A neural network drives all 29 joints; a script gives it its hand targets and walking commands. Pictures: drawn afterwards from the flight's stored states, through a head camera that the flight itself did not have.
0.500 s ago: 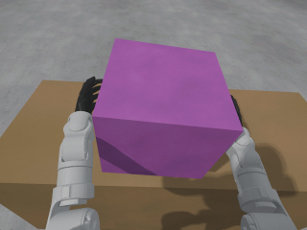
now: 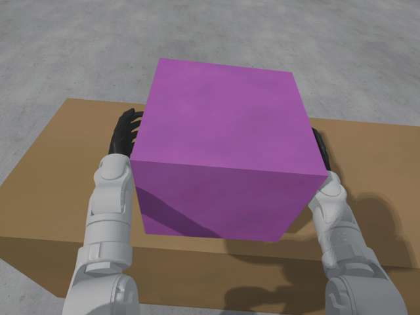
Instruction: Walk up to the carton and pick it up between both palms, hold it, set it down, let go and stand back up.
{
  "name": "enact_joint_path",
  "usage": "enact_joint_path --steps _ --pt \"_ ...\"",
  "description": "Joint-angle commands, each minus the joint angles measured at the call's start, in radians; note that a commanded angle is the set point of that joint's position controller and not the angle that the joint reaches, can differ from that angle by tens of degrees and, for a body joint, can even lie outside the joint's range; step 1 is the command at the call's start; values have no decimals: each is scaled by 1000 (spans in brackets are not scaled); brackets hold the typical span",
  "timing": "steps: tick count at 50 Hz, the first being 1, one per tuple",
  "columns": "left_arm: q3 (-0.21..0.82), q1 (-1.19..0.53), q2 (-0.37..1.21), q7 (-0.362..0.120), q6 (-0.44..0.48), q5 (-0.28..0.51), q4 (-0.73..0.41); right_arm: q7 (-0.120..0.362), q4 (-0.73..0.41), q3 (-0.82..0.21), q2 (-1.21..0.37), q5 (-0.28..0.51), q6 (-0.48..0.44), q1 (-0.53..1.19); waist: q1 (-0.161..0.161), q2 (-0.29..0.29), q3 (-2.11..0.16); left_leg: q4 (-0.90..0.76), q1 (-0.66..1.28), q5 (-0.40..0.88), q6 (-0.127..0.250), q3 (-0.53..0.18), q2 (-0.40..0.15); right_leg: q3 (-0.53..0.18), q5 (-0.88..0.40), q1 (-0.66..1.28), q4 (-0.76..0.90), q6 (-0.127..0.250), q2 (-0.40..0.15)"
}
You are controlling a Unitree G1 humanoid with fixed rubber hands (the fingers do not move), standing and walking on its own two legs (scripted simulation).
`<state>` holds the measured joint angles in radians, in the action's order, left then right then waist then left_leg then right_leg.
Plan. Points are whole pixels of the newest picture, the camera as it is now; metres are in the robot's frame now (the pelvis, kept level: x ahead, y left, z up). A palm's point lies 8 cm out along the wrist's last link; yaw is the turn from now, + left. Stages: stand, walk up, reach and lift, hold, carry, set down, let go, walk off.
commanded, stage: set down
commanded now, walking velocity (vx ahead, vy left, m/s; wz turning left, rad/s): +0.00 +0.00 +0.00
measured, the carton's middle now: (219, 151) +0.42 +0.02 +0.08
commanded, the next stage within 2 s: none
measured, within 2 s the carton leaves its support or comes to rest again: neither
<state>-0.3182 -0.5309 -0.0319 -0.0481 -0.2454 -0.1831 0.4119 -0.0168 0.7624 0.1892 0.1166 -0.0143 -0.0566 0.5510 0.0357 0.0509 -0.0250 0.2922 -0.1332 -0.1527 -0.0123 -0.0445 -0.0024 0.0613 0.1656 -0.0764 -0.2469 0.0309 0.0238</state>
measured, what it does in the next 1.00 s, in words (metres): stands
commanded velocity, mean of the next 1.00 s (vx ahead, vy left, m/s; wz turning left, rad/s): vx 0.00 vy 0.00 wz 0.00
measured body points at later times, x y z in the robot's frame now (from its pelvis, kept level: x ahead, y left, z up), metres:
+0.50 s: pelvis +0.00 +0.00 +0.00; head +0.02 +0.02 +0.45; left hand +0.39 +0.20 +0.09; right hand +0.42 -0.18 +0.08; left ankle +0.00 +0.12 -0.75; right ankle -0.02 -0.10 -0.75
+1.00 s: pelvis +0.01 +0.00 +0.00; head +0.06 +0.01 +0.45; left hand +0.41 +0.20 +0.05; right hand +0.44 -0.18 +0.06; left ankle +0.00 +0.12 -0.75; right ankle -0.02 -0.10 -0.75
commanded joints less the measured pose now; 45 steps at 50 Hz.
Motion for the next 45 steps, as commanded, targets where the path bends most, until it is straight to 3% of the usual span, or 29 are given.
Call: enact_joint_path --steps 1,15,30,45 --pt "436 -586 467 -44 101 55 -38 119 -245 -239 -417 -27 -141 727 -14 -71 -430 16 149 351 -55 92 12 57 -292 115 -2 -48 6" --pt "330 -602 466 -19 186 20 113 161 -65 -200 -425 -58 -192 768 58 -21 -440 -3 61 353 -24 127 5 26 -341 154 -18 -53 -6" --pt "328 -650 480 3 279 23 178 167 33 -148 -428 -105 -244 765 47 -31 -547 27 53 432 -39 127 -1 24 -437 137 -33 -51 -10" --pt "271 -648 477 10 344 4 273 176 120 -127 -430 -135 -289 788 79 -11 -589 42 -19 469 -30 135 -10 16 -513 132 -66 -54 -13"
